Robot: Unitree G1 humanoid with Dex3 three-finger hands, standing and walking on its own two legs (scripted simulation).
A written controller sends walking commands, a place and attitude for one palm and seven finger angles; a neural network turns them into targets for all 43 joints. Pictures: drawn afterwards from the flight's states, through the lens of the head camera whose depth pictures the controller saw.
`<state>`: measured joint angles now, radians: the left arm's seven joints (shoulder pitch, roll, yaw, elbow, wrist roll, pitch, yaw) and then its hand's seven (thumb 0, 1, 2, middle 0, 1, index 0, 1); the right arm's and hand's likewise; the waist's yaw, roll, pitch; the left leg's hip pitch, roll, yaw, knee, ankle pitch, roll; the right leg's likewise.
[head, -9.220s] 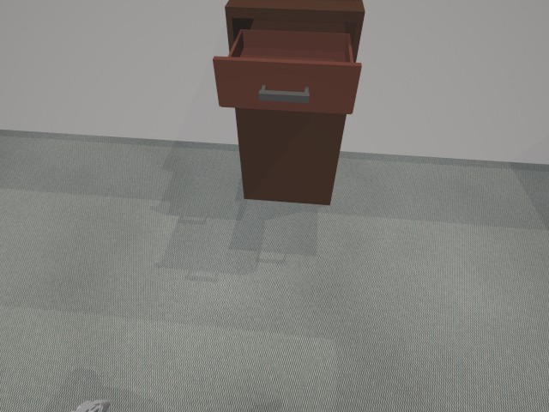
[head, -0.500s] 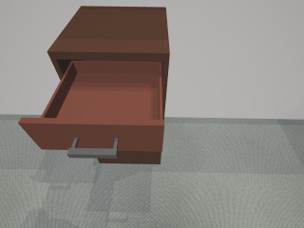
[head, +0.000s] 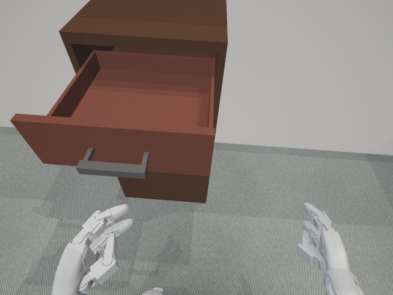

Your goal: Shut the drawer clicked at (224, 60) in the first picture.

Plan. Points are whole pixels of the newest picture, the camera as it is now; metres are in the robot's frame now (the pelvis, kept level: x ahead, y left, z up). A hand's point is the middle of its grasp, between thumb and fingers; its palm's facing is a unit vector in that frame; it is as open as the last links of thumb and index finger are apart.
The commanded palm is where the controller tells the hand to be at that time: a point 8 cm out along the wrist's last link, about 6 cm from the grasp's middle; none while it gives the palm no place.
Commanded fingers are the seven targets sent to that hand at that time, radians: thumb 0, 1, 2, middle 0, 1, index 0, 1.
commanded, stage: raise the hand and make a fist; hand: left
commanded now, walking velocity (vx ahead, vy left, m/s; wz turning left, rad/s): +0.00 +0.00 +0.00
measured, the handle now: (115, 161) +0.36 +0.20 +0.08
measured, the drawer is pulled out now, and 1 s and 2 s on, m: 0.30 0.30 0.30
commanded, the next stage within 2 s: bring the fist close to the handle in 1.52 s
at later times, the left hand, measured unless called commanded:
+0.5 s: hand (91, 251) +0.18 +0.18 +0.09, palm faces +0.01 -1.00 -0.06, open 3.7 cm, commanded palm +0.13 +0.22 +0.10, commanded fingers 0.00 0.90 0.90 -1.10 -1.27 -1.10 -1.27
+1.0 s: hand (84, 239) +0.17 +0.17 +0.15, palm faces +0.00 -1.00 -0.06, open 3.2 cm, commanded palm +0.13 +0.22 +0.17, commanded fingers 0.00 0.90 0.90 -1.40 -1.60 -1.40 -1.60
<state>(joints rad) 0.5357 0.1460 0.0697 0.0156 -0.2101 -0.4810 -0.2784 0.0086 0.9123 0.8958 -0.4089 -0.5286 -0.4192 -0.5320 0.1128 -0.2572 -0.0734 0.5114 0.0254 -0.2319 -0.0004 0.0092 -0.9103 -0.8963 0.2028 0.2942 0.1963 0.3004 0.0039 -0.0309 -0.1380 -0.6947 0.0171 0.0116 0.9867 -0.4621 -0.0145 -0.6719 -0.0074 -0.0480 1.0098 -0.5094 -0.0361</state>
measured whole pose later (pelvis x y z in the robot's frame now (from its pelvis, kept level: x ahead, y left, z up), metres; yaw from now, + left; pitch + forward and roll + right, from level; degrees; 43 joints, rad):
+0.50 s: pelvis +0.00 +0.01 +0.01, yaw +1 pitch +8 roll -1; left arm 0.63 0.21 0.12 -0.26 -0.26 -0.29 -0.21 0.02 0.90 0.90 -0.90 -1.07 -0.91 -1.07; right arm 0.31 -0.22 0.00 0.57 0.05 -0.24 -0.05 0.01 -0.90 -0.90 0.21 0.30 0.20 0.30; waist -0.02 0.04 -0.11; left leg -0.64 0.02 -0.02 0.94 -0.44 -0.01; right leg -0.59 0.00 -0.08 0.91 -0.47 -0.03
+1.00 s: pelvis +0.02 +0.03 +0.02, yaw +2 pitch +4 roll -2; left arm 0.68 0.20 0.01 -0.54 -0.20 -0.10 -0.14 0.02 0.90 0.90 -1.36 -1.56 -1.37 -1.56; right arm 0.23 -0.20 0.07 0.47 0.05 -0.24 -0.02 0.01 -0.90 -0.90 0.21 0.29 0.20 0.30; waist 0.04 0.05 -0.12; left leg -0.49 0.00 -0.02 0.86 -0.44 0.02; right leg -0.41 -0.02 -0.08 0.81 -0.46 0.00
